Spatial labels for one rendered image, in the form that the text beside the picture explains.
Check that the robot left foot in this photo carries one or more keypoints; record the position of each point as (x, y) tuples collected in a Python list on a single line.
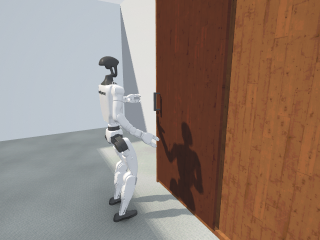
[(114, 201)]

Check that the handle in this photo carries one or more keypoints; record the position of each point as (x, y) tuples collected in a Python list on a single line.
[(155, 101)]

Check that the right robot hand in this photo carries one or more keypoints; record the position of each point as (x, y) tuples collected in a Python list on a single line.
[(147, 138)]

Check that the robot right upper arm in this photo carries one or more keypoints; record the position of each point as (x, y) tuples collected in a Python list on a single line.
[(118, 93)]

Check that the left robot shin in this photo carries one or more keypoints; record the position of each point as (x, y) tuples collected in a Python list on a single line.
[(118, 181)]

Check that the robot right forearm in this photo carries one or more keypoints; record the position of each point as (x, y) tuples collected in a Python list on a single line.
[(124, 124)]

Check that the wardrobe door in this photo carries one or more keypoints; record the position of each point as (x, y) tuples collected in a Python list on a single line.
[(269, 169), (192, 53)]

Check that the left robot hand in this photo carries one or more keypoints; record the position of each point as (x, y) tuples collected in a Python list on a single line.
[(130, 98)]

